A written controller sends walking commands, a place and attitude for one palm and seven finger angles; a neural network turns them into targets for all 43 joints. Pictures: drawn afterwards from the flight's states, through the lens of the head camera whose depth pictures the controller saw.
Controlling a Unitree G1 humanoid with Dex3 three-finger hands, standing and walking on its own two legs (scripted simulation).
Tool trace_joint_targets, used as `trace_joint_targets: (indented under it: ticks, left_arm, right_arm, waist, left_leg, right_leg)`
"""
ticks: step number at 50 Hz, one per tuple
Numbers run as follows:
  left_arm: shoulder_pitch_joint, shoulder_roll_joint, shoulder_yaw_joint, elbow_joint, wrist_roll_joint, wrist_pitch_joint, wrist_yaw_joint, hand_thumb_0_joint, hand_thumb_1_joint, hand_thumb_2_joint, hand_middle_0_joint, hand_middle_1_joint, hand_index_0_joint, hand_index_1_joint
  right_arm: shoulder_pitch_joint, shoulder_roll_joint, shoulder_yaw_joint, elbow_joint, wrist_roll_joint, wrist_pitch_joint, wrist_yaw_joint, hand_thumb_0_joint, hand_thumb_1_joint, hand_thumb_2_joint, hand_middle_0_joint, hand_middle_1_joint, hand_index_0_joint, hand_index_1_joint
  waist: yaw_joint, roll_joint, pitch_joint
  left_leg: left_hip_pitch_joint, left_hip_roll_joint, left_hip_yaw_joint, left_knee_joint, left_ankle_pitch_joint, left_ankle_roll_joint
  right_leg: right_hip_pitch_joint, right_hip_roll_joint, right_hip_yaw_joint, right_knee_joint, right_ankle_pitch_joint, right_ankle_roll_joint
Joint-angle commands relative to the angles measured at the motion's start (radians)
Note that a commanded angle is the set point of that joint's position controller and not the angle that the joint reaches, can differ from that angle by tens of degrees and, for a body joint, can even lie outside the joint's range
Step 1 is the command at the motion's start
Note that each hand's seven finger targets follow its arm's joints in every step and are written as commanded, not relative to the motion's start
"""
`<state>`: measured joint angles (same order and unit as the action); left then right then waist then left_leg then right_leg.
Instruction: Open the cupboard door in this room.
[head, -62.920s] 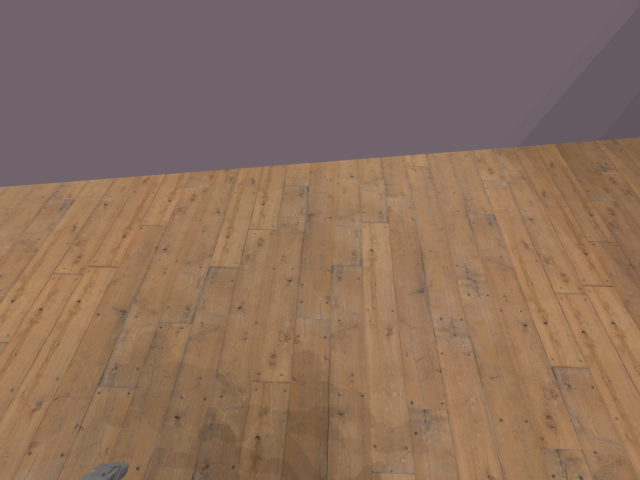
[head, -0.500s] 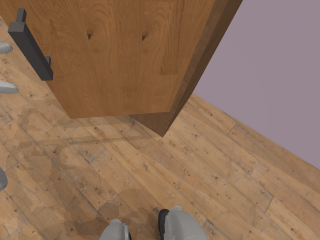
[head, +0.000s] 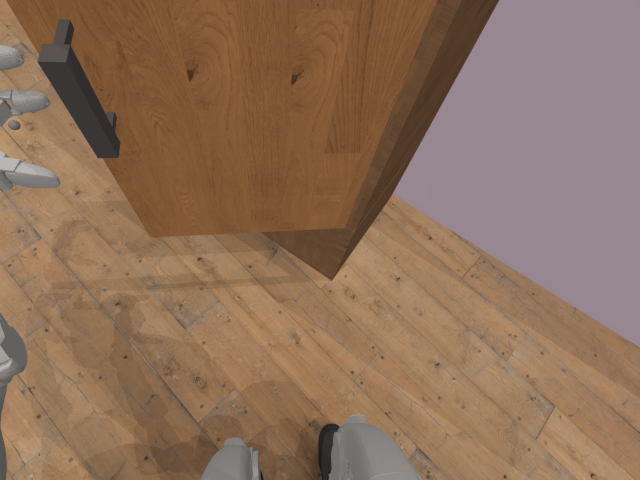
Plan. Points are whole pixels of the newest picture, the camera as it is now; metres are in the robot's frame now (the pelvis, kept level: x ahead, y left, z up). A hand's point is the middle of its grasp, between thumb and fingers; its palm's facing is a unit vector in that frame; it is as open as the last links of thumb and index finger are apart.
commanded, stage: move the hooked fingers beside the handle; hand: left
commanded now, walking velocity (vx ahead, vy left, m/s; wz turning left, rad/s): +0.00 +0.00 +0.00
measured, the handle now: (88, 94) +0.54 +0.24 +0.09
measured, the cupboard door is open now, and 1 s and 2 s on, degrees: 41 40 40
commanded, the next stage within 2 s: slide the fingers in behind the handle in 0.02 s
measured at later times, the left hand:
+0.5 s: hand (34, 119) +0.50 +0.28 +0.09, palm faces +0.03 -1.00 +0.01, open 14.0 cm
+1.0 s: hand (69, 123) +0.50 +0.25 +0.09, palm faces +0.02 -1.00 -0.01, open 14.1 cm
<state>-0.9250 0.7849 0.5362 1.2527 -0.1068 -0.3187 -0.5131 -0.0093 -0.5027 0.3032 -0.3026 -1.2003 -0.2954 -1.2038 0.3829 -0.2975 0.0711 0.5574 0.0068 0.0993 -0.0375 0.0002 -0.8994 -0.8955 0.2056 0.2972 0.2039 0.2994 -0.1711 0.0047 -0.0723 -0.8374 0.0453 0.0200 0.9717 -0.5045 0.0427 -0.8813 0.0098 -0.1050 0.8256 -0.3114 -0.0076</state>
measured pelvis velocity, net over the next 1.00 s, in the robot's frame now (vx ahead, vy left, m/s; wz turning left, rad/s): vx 0.01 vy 0.00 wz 0.00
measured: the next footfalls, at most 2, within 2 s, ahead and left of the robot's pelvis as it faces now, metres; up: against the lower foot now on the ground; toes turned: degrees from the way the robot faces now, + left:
none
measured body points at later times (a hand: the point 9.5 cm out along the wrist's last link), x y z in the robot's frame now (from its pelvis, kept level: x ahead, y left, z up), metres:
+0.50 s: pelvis +0.00 +0.00 +0.00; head +0.14 +0.04 +0.43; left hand +0.49 +0.34 +0.09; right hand -0.02 -0.27 -0.09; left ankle -0.03 +0.08 -0.68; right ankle +0.04 -0.12 -0.68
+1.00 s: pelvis +0.01 +0.00 +0.00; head +0.13 +0.03 +0.43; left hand +0.49 +0.30 +0.09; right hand +0.02 -0.26 -0.10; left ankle -0.03 +0.08 -0.68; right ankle +0.04 -0.12 -0.68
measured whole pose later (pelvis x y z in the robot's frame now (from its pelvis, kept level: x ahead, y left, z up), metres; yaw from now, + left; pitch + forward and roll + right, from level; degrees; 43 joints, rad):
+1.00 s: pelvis +0.01 +0.00 +0.00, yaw +0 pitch +20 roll -4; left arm -0.87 0.61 0.44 1.15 -0.12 -0.35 -0.38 -0.01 -0.50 0.30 -0.30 -1.20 -0.28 -1.21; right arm 0.39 -0.27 0.05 0.58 0.00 0.10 -0.02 0.00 -0.90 -0.90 0.20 0.30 0.20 0.30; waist -0.16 0.02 -0.09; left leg -0.80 0.04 0.02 0.95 -0.51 0.04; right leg -0.85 0.01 -0.10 0.82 -0.32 0.00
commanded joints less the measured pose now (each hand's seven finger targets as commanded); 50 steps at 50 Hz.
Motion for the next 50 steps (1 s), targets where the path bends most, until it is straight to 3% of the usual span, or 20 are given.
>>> trace_joint_targets:
  ticks: [1,3,6,8,13,17,20,21,23,26,31,35,37,38,40,41,43,45,47,50]
  left_arm:
    - [-0.404,0.383,0.067,-0.226,-0.025,-0.073,-0.002,0.000,-0.500,0.300,-0.300,-1.200,-0.300,-1.200]
    - [-0.403,0.360,0.040,-0.209,-0.027,-0.063,-0.011,0.000,-0.500,0.300,-0.300,-1.200,-0.300,-1.200]
    - [-0.394,0.378,0.049,-0.213,-0.025,-0.059,-0.017,0.000,-0.500,0.300,-0.300,-1.200,-0.300,-1.200]
    - [-0.399,0.339,0.025,-0.205,-0.030,-0.050,-0.019,0.000,-0.500,0.300,-0.300,-1.200,-0.300,-1.200]
    - [-0.393,0.319,0.017,-0.211,-0.038,-0.045,-0.018,0.000,-0.500,0.300,-0.300,-1.200,-0.300,-1.200]
    - [-0.391,0.343,0.043,-0.237,-0.034,-0.054,0.002,0.000,-0.500,0.300,-0.300,-1.200,-0.300,-1.200]
    - [-0.364,0.303,0.034,-0.305,-0.041,-0.072,0.015,0.000,-0.500,0.300,-0.300,-1.200,-0.300,-1.200]
    - [-0.365,0.258,0.003,-0.278,-0.046,-0.066,0.018,0.000,-0.500,0.300,-0.300,-1.200,-0.300,-1.200]
    - [-0.371,0.268,0.012,-0.233,-0.046,-0.050,0.031,0.000,-0.500,0.300,-0.300,-1.200,-0.300,-1.200]
    - [-0.377,0.260,0.003,-0.285,-0.025,-0.063,0.052,0.000,-0.500,0.300,-0.300,-1.200,-0.300,-1.200]
    - [-0.358,0.175,-0.035,-0.290,-0.053,-0.072,0.051,0.000,-0.500,0.300,-0.300,-1.200,-0.300,-1.200]
    - [-0.339,0.134,-0.051,-0.355,-0.062,-0.087,0.059,0.000,-0.500,0.300,-0.300,-1.200,-0.300,-1.200]
    - [-0.358,0.072,-0.095,-0.329,-0.064,-0.080,0.070,0.000,-0.500,0.300,-0.300,-1.200,-0.300,-1.200]
    - [-0.362,0.076,-0.091,-0.307,-0.062,-0.076,0.078,0.000,-0.500,0.300,-0.300,-1.200,-0.300,-1.200]
    - [-0.401,0.100,-0.071,-0.323,-0.057,-0.084,0.093,0.000,-0.500,0.300,-0.300,-1.200,-0.300,-1.200]
    - [-0.387,0.121,-0.051,-0.305,-0.053,-0.083,0.103,0.000,-0.500,0.300,-0.300,-1.200,-0.300,-1.200]
    - [-0.383,0.122,-0.050,-0.314,-0.046,-0.088,0.114,0.000,-0.500,0.300,-0.300,-1.200,-0.300,-1.200]
    - [-0.386,0.115,-0.058,-0.325,-0.035,-0.099,0.125,0.000,-0.500,0.300,-0.300,-1.200,-0.300,-1.200]
    - [-0.389,0.078,-0.082,-0.342,-0.037,-0.104,0.132,0.000,-0.500,0.300,-0.300,-1.200,-0.300,-1.200]
    - [-0.360,0.084,-0.057,-0.340,-0.052,-0.104,0.140,0.000,-0.500,0.300,-0.300,-1.200,-0.300,-1.200]
  right_arm:
    - [0.211,-0.205,-0.077,-0.034,-0.010,-0.015,-0.017,0.000,-0.900,-0.900,0.200,0.300,0.200,0.300]
    - [0.207,-0.203,-0.069,-0.034,-0.005,-0.014,-0.017,0.000,-0.900,-0.900,0.200,0.300,0.200,0.300]
    - [0.214,-0.206,-0.070,-0.036,-0.004,-0.012,-0.020,0.000,-0.900,-0.900,0.200,0.300,0.200,0.300]
    - [0.220,-0.204,-0.070,-0.031,-0.005,-0.010,-0.017,0.000,-0.900,-0.900,0.200,0.300,0.200,0.300]
    - [0.227,-0.204,-0.070,-0.029,-0.005,-0.006,-0.015,0.000,-0.900,-0.900,0.200,0.300,0.200,0.300]
    - [0.234,-0.204,-0.075,-0.028,-0.010,-0.008,-0.012,0.000,-0.900,-0.900,0.200,0.300,0.200,0.300]
    - [0.242,-0.199,-0.084,-0.029,-0.014,-0.002,-0.003,0.000,-0.900,-0.900,0.200,0.300,0.200,0.300]
    - [0.237,-0.196,-0.081,-0.024,-0.012,0.000,0.000,0.000,-0.900,-0.900,0.200,0.300,0.200,0.300]
    - [0.230,-0.201,-0.078,-0.025,-0.010,0.001,-0.001,0.000,-0.900,-0.900,0.200,0.300,0.200,0.300]
    - [0.238,-0.195,-0.082,-0.022,-0.014,0.002,-0.002,0.000,-0.900,-0.900,0.200,0.300,0.200,0.300]
    - [0.230,-0.190,-0.087,-0.016,-0.013,0.005,0.002,0.000,-0.900,-0.900,0.200,0.300,0.200,0.300]
    - [0.218,-0.182,-0.091,-0.019,-0.014,0.005,0.008,0.000,-0.900,-0.900,0.200,0.300,0.200,0.300]
    - [0.213,-0.177,-0.092,-0.006,-0.013,0.004,0.009,0.000,-0.900,-0.900,0.200,0.300,0.200,0.300]
    - [0.211,-0.180,-0.091,-0.003,-0.012,0.004,0.007,0.000,-0.900,-0.900,0.200,0.300,0.200,0.300]
    - [0.209,-0.180,-0.090,0.000,-0.014,0.000,0.004,0.000,-0.900,-0.900,0.200,0.300,0.200,0.300]
    - [0.211,-0.180,-0.089,-0.001,-0.015,0.000,0.003,0.000,-0.900,-0.900,0.200,0.300,0.200,0.300]
    - [0.205,-0.175,-0.088,-0.008,-0.014,-0.004,0.004,0.000,-0.900,-0.900,0.200,0.300,0.200,0.300]
    - [0.201,-0.170,-0.085,-0.010,-0.016,-0.005,0.007,0.000,-0.900,-0.900,0.200,0.300,0.200,0.300]
    - [0.200,-0.168,-0.090,-0.009,-0.015,-0.007,0.010,0.000,-0.900,-0.900,0.200,0.300,0.200,0.300]
    - [0.200,-0.169,-0.091,-0.014,-0.014,-0.007,0.013,0.000,-0.900,-0.900,0.200,0.300,0.200,0.300]
  waist:
    - [0.000,0.202,-0.504]
    - [-0.010,0.187,-0.467]
    - [0.002,0.220,-0.482]
    - [-0.014,0.201,-0.471]
    - [-0.014,0.195,-0.465]
    - [-0.006,0.201,-0.489]
    - [0.012,0.279,-0.552]
    - [-0.005,0.247,-0.500]
    - [-0.012,0.175,-0.426]
    - [0.001,0.244,-0.489]
    - [-0.012,0.193,-0.470]
    - [0.010,0.258,-0.510]
    - [-0.017,0.193,-0.448]
    - [-0.018,0.168,-0.423]
    - [-0.011,0.216,-0.455]
    - [-0.006,0.188,-0.457]
    - [-0.002,0.177,-0.464]
    - [0.007,0.227,-0.481]
    - [-0.001,0.210,-0.488]
    - [0.010,0.185,-0.509]
  left_leg:
    - [0.236,-0.014,-0.069,-0.108,0.531,-0.032]
    - [0.199,-0.016,-0.060,-0.111,0.487,-0.022]
    - [0.230,-0.015,-0.071,-0.115,0.515,-0.029]
    - [0.224,-0.013,-0.066,-0.115,0.491,-0.024]
    - [0.209,-0.013,-0.063,-0.120,0.476,-0.021]
    - [0.231,-0.010,-0.070,-0.122,0.507,-0.025]
    - [0.355,-0.002,-0.085,-0.116,0.651,-0.051]
    - [0.342,0.002,-0.086,-0.118,0.633,-0.052]
    - [0.245,-0.005,-0.075,-0.131,0.516,-0.032]
    - [0.321,-0.005,-0.081,-0.129,0.594,-0.044]
    - [0.342,0.003,-0.086,-0.126,0.645,-0.049]
    - [0.417,0.006,-0.096,-0.128,0.731,-0.068]
    - [0.393,0.007,-0.095,-0.127,0.685,-0.060]
    - [0.357,0.003,-0.092,-0.133,0.631,-0.052]
    - [0.374,-0.001,-0.096,-0.133,0.643,-0.059]
    - [0.354,-0.003,-0.096,-0.132,0.637,-0.058]
    - [0.323,-0.008,-0.085,-0.131,0.614,-0.050]
    - [0.354,-0.007,-0.090,-0.127,0.660,-0.062]
    - [0.370,-0.004,-0.091,-0.126,0.670,-0.061]
    - [0.369,-0.002,-0.092,-0.128,0.691,-0.062]
  right_leg:
    - [0.322,0.038,0.073,-0.019,0.307,-0.021]
    - [0.320,0.037,0.077,-0.027,0.297,-0.017]
    - [0.304,0.039,0.070,-0.024,0.287,-0.021]
    - [0.290,0.040,0.070,-0.033,0.275,-0.016]
    - [0.292,0.041,0.069,-0.036,0.272,-0.017]
    - [0.301,0.042,0.067,-0.032,0.286,-0.020]
    - [0.256,0.047,0.054,-0.026,0.303,-0.024]
    - [0.231,0.050,0.048,-0.031,0.285,-0.021]
    - [0.264,0.046,0.054,-0.041,0.264,-0.017]
    - [0.253,0.044,0.054,-0.036,0.282,-0.021]
    - [0.251,0.047,0.049,-0.040,0.311,-0.018]
    - [0.235,0.048,0.043,-0.036,0.316,-0.024]
    - [0.212,0.049,0.039,-0.045,0.296,-0.017]
    - [0.224,0.046,0.042,-0.049,0.283,-0.017]
    - [0.223,0.042,0.045,-0.040,0.286,-0.021]
    - [0.243,0.042,0.044,-0.035,0.293,-0.022]
    - [0.278,0.038,0.052,-0.032,0.314,-0.020]
    - [0.262,0.037,0.050,-0.024,0.318,-0.024]
    - [0.260,0.039,0.050,-0.028,0.322,-0.019]
    - [0.287,0.040,0.048,-0.024,0.344,-0.020]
